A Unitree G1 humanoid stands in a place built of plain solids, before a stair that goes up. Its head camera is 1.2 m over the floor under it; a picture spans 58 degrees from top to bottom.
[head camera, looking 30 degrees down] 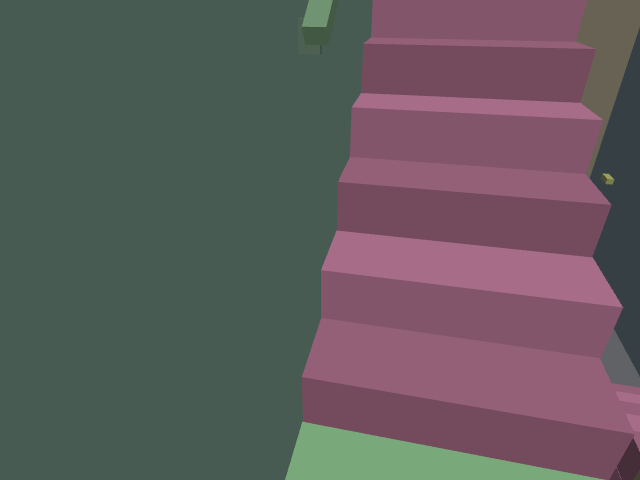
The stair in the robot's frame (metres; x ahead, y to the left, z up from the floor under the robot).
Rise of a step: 0.20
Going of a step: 0.28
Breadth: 0.90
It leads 12 degrees to the right of straight ahead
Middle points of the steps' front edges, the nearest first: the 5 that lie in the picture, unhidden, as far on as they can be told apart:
0.82 -0.38 0.20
1.09 -0.44 0.40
1.36 -0.50 0.60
1.63 -0.56 0.80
1.90 -0.62 1.01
